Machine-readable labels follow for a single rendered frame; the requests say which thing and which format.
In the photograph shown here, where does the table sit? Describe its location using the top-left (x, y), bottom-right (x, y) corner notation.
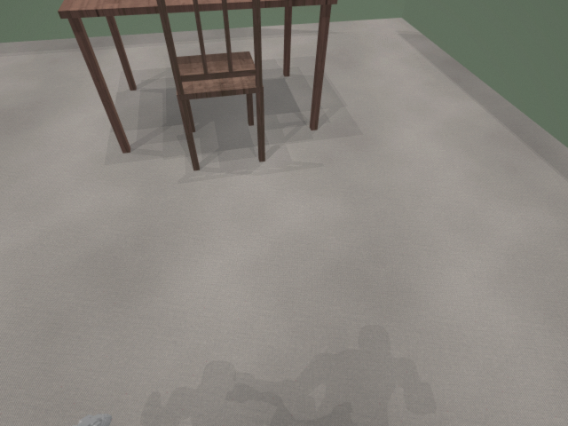
top-left (58, 0), bottom-right (337, 154)

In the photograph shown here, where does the chair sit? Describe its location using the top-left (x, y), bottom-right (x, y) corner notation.
top-left (156, 0), bottom-right (265, 171)

